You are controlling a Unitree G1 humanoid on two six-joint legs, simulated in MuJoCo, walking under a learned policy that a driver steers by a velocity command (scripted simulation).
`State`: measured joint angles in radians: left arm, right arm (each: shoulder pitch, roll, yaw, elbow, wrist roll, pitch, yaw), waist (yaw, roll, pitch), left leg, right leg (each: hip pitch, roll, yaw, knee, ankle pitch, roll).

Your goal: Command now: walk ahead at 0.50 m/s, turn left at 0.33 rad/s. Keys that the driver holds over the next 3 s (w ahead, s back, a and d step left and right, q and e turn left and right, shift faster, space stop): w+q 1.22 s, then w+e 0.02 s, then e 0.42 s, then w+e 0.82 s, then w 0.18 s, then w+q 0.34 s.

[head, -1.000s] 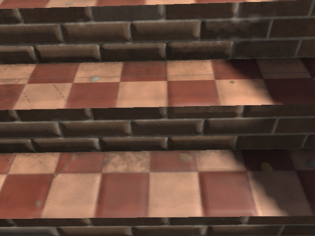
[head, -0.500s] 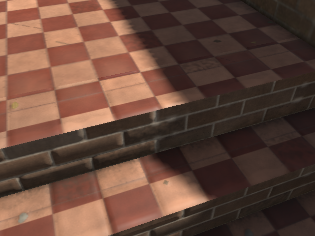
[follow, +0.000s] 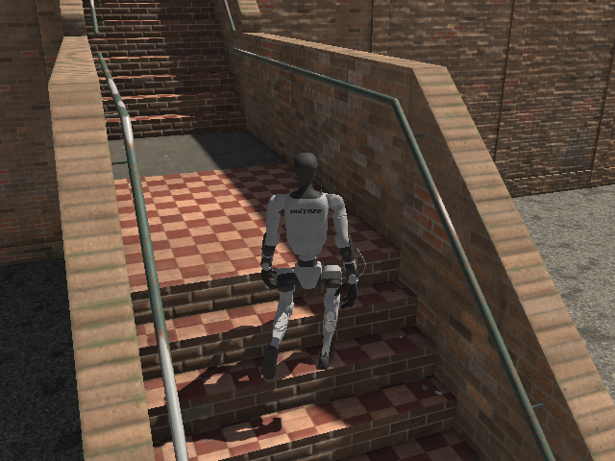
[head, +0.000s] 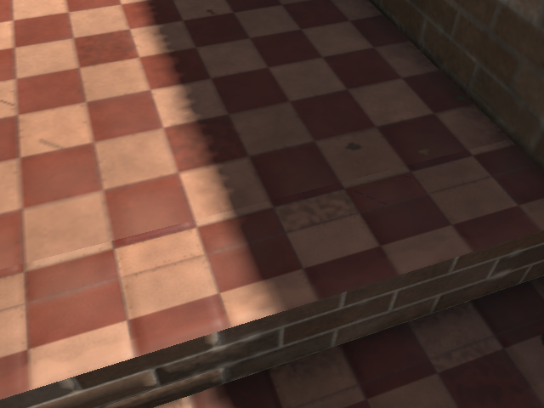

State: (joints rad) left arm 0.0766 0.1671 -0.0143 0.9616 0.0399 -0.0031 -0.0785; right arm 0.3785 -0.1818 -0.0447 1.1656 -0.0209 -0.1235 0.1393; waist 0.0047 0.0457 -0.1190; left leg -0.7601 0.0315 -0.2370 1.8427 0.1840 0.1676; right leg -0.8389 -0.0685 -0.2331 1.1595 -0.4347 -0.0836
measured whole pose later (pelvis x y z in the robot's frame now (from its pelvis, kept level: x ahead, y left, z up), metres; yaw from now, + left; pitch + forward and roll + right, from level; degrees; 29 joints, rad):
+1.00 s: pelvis +0.45 +0.15 +0.35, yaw +33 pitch +10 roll -5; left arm -0.16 0.11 -0.07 0.76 0.05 -0.01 -0.04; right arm 0.46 -0.16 0.00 1.08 -0.06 -0.13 0.14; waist -0.04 0.08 -0.21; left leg -0.22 -0.03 -0.25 0.52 -0.03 0.14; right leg -1.05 0.00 -0.17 1.37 -0.51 -0.09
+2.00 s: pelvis +0.75 +0.31 +0.50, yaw +26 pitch +5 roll +3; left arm 0.32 0.19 0.09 0.93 0.02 -0.16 -0.02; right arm 0.09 -0.18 -0.09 0.84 -0.04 -0.10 -0.01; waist 0.07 -0.01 -0.08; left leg -0.50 0.02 0.00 0.92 -0.38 0.02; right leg -0.29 0.00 0.04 0.53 -0.32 -0.07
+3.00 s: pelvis +1.18 +0.34 +0.51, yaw +10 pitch +3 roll +0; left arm 0.38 0.21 0.07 0.80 0.02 -0.09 0.02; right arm 0.14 -0.28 -0.08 0.82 0.02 -0.04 0.00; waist 0.04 0.04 -0.02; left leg -0.78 0.08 -0.07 1.07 -0.08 0.01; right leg -0.13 -0.01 -0.18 0.33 -0.25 -0.04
